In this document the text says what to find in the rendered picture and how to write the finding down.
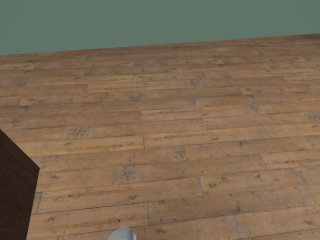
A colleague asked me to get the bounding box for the table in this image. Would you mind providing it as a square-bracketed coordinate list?
[0, 129, 40, 240]

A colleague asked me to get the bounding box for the left robot thigh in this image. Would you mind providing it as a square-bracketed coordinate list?
[107, 228, 137, 240]

